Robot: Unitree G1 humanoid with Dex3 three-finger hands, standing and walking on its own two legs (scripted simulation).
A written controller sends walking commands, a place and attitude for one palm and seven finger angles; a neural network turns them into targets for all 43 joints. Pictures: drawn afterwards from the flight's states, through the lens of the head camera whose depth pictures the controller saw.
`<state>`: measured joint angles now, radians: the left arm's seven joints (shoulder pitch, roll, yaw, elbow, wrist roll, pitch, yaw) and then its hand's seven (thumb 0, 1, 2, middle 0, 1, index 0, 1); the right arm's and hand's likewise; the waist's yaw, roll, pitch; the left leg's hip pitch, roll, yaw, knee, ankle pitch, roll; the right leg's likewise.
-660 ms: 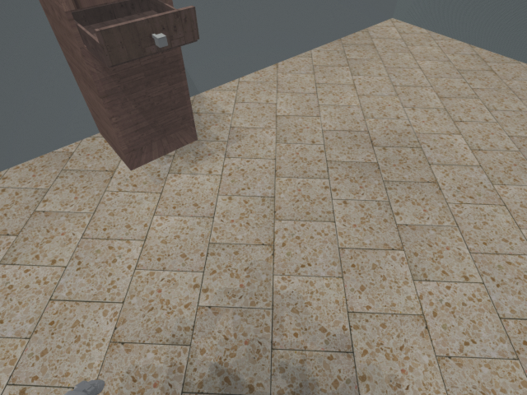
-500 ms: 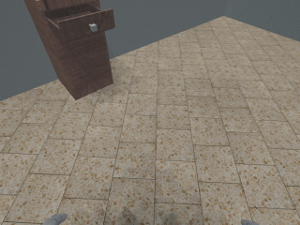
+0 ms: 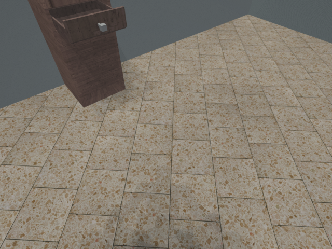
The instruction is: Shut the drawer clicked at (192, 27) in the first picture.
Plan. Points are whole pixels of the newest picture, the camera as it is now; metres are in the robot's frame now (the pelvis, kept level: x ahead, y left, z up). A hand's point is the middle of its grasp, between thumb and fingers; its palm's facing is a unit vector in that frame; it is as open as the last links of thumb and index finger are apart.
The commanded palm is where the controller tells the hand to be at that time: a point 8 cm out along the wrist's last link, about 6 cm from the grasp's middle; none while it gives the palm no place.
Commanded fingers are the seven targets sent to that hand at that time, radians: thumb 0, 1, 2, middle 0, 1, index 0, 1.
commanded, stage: stand and wait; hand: left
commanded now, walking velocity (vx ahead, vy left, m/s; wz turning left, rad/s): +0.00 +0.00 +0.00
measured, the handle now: (101, 26) +1.28 +0.47 -0.03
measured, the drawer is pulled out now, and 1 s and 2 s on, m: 0.24 0.24 0.24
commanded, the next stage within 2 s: look at it before walking up in 0.36 s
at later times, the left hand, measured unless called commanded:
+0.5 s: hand out of the picture +0.07 +0.24 -0.15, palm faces -0.04 -0.94 -0.33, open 7.4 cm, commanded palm none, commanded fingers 0.00 0.90 0.90 -0.20 -0.30 -0.20 -0.30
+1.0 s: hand out of the picture +0.06 +0.25 -0.15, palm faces -0.03 -0.94 -0.33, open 7.4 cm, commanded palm none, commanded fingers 0.00 0.90 0.90 -0.20 -0.30 -0.20 -0.30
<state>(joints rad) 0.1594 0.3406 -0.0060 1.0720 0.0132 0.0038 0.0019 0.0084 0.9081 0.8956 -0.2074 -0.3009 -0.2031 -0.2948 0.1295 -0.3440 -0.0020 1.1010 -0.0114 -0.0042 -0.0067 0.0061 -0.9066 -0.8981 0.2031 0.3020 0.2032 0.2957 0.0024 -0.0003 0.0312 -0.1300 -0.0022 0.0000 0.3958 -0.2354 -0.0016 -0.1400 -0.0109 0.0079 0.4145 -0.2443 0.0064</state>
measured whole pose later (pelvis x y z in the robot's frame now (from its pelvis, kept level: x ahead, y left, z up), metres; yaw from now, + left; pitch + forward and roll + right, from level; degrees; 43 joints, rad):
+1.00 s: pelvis -0.01 +0.00 +0.00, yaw +0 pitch -2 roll +0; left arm 0.15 0.34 -0.01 1.09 0.02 -0.01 0.00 0.01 0.91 0.90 -0.21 -0.30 -0.20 -0.29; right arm 0.11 -0.34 0.00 1.12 -0.01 -0.01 0.00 0.00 -0.91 -0.90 0.20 0.30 0.20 0.30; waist 0.00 0.00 0.03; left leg -0.12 0.00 0.00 0.36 -0.20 0.00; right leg -0.13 -0.01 0.01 0.37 -0.21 0.01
